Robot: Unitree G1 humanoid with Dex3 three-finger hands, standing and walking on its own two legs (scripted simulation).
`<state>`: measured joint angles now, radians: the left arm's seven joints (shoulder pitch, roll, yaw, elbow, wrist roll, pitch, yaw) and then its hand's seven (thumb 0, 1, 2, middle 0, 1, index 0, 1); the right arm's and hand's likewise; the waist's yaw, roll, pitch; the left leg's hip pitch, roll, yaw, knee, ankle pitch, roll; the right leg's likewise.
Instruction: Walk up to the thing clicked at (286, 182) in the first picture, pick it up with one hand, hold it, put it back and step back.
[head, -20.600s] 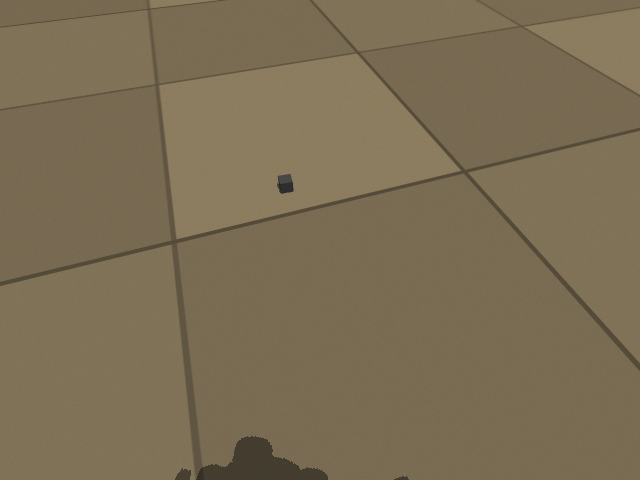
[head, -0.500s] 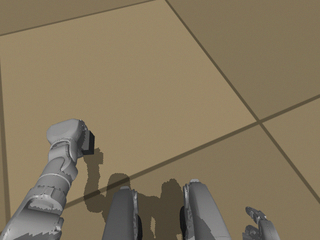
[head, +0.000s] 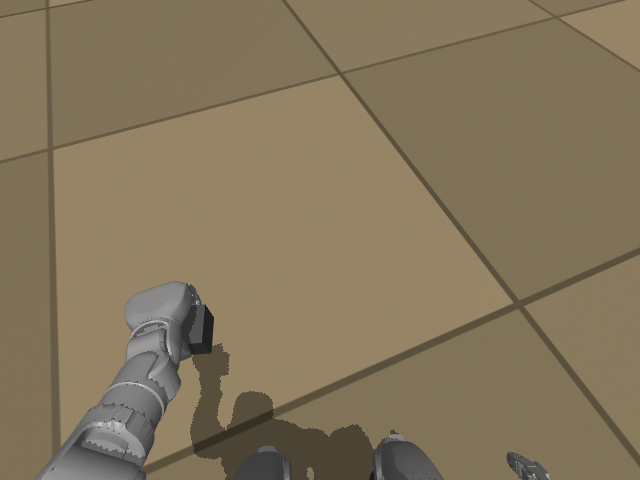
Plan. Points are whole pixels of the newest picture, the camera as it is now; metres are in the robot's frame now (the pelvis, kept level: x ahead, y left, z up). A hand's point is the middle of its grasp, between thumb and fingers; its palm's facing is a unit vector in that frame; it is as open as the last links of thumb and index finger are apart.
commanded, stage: lift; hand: left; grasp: from above
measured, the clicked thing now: (189, 330) +0.35 +0.22 -0.12
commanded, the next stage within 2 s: hold in 0.12 s
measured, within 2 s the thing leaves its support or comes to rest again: neither
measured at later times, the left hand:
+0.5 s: hand (163, 312) +0.34 +0.22 -0.03, palm faces -0.42 -0.14 -0.90, open 8.4 cm
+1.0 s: hand (158, 315) +0.32 +0.21 +0.00, palm faces -0.42 -0.14 -0.90, open 8.4 cm
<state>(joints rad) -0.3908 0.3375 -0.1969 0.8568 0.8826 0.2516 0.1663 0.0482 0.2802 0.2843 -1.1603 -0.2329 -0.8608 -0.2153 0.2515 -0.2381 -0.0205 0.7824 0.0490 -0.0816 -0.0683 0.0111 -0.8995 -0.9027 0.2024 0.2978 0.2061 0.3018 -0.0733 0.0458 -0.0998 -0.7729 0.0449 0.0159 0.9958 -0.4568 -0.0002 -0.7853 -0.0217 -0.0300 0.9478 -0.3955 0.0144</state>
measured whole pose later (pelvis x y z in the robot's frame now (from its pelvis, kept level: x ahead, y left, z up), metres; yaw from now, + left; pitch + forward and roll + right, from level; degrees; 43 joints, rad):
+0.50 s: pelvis +0.03 +0.00 +0.04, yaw +0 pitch +8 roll -1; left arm -0.35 0.31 -0.23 0.82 0.91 0.26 0.13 0.05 0.30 0.26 -1.12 -0.23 -0.84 -0.22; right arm 0.24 -0.25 -0.04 0.76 0.05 -0.05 -0.03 0.01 -0.90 -0.90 0.20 0.30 0.21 0.30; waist -0.04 0.05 -0.08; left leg -0.48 0.03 0.03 0.72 -0.37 0.00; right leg -0.50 -0.03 -0.02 0.69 -0.32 0.02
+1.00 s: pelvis +0.02 +0.00 +0.05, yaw +0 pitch +4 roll +0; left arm -0.30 0.30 -0.26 0.70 0.91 0.30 0.05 0.05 0.30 0.27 -1.11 -0.24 -0.84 -0.23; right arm 0.23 -0.26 -0.03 0.73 0.06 -0.03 -0.02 0.01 -0.90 -0.90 0.20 0.30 0.20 0.30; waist -0.01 0.06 -0.05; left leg -0.35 0.03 0.04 0.60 -0.31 0.00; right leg -0.38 -0.03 -0.01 0.58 -0.27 0.02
